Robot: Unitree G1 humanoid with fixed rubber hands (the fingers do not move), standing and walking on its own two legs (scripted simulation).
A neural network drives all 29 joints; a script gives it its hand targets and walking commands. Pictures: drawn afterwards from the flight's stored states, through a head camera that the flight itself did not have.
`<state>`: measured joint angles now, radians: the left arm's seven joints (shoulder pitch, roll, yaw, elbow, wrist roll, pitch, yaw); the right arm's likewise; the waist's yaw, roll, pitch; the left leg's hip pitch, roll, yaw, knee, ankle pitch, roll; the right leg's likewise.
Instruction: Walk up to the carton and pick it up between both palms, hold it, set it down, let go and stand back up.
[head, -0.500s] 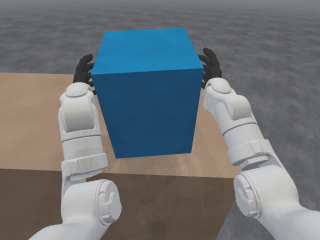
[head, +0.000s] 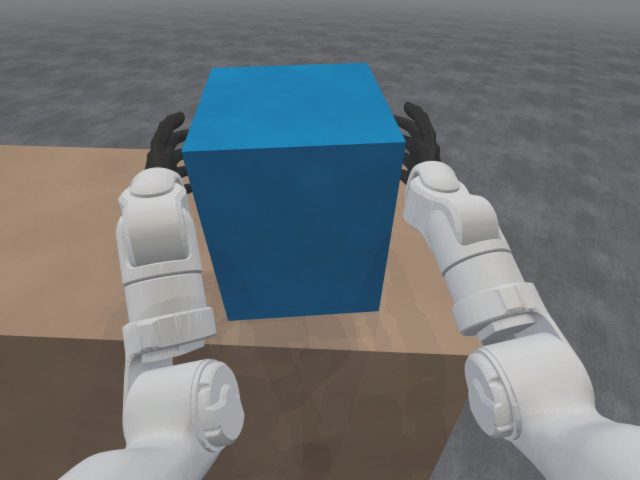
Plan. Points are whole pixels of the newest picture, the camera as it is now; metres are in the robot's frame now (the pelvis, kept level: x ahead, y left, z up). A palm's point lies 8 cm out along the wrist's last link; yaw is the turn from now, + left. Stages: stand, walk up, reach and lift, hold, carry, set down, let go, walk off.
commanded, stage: hold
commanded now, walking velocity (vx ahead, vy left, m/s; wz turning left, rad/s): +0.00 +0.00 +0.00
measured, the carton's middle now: (297, 192) +0.41 +0.00 +0.21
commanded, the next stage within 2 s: none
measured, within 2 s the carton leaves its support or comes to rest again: neither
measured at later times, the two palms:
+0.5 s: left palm (168, 173) +0.36 +0.15 +0.27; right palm (425, 166) +0.36 -0.14 +0.26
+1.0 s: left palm (167, 172) +0.36 +0.15 +0.27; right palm (424, 166) +0.36 -0.14 +0.26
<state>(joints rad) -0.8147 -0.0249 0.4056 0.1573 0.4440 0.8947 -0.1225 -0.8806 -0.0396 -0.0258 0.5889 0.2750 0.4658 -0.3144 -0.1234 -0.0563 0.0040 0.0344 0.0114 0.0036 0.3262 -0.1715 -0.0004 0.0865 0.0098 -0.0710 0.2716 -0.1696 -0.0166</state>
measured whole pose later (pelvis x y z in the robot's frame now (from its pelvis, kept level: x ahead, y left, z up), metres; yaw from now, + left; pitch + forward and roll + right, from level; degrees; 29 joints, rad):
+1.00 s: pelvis +0.00 +0.00 +0.00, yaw +0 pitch -10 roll +0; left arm -0.86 -0.02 0.41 0.23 0.44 0.87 -0.12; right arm -0.91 -0.04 -0.05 0.63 0.27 0.45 -0.31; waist -0.13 -0.06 -0.01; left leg 0.02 0.01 0.00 0.32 -0.16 0.00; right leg 0.07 0.01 -0.07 0.27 -0.17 -0.02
